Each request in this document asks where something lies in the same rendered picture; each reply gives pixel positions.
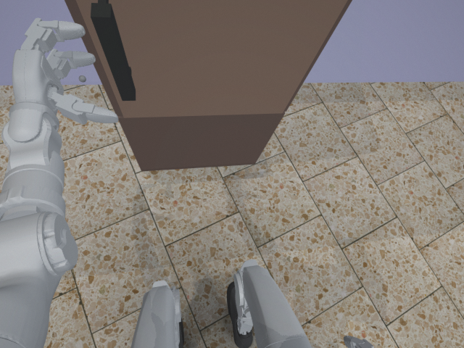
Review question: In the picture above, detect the handle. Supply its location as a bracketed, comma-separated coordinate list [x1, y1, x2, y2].
[91, 0, 136, 101]

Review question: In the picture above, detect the left robot thigh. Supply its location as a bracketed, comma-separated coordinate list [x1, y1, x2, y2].
[131, 286, 181, 348]

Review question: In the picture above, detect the right robot thigh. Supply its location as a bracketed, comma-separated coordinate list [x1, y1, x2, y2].
[233, 265, 312, 348]

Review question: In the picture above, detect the robot left hand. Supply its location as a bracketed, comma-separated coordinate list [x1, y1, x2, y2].
[12, 18, 118, 125]

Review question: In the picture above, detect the left robot upper arm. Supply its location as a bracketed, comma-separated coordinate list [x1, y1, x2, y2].
[0, 211, 78, 348]

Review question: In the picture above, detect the robot thigh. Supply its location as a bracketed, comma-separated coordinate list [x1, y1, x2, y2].
[131, 286, 181, 348]
[233, 265, 312, 348]

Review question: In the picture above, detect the robot left forearm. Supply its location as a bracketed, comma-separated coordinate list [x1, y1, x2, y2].
[0, 102, 66, 222]

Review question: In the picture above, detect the cupboard door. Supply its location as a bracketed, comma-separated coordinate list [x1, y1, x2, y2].
[76, 0, 348, 118]

